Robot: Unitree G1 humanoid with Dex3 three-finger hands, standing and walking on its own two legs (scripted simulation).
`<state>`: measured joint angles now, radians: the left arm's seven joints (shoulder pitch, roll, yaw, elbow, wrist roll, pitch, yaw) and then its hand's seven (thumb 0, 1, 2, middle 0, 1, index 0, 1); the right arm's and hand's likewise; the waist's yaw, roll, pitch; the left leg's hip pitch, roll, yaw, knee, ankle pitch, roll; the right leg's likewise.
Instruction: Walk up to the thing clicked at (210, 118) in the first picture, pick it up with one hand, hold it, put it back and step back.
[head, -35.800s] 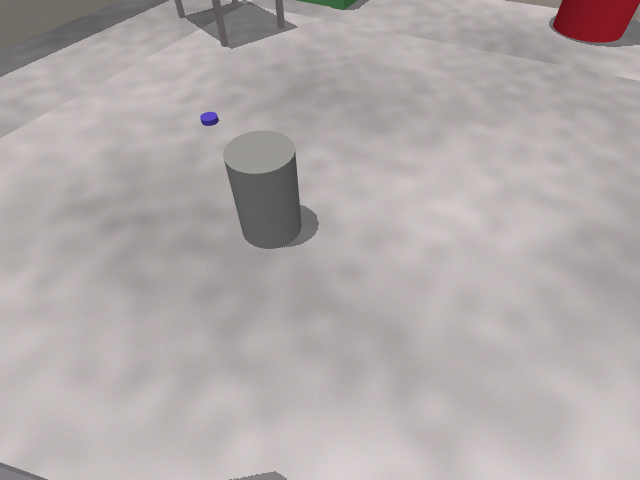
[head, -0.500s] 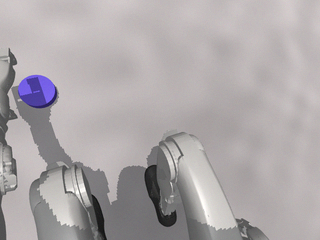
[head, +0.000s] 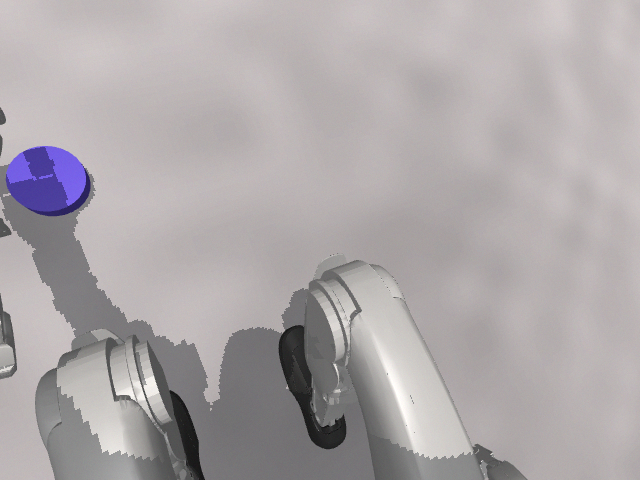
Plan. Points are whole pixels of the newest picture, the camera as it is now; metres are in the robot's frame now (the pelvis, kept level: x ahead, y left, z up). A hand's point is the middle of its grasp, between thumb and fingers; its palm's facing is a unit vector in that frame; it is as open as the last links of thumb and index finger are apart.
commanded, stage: rise first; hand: left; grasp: from above
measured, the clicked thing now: (50, 181) +0.54 +0.23 -0.31
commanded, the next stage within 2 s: approach in 0.50 s
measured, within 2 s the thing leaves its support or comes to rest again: neither
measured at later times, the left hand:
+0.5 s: hand out of the picture +0.50 +0.27 -0.18, palm faces -0.44 -0.07 -0.89, open 14.1 cm
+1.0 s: hand (40, 136) +0.55 +0.20 -0.18, palm faces -0.35 -0.07 -0.93, open 13.8 cm
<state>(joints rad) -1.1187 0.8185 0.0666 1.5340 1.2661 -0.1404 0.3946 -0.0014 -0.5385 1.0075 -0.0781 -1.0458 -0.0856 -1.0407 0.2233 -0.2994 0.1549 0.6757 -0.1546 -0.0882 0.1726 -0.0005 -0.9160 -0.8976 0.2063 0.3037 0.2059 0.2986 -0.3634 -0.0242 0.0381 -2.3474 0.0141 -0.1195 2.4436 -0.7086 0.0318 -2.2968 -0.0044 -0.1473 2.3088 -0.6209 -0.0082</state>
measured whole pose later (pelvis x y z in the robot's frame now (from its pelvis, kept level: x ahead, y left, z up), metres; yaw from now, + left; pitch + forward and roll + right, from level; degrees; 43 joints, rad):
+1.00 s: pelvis +0.00 +0.00 +0.00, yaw +0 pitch +35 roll -9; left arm -1.27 0.77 0.02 1.64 1.30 -0.09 0.49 0.00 -0.51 1.00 -0.08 -1.10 -0.10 -1.08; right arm 0.22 -0.31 0.18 0.68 -0.18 -0.12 0.20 0.00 -0.91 -0.89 0.21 0.30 0.21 0.30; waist -0.43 -0.03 0.04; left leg -2.36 0.02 -0.13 2.45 -0.71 0.02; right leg -2.33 0.00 -0.15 2.32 -0.61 -0.02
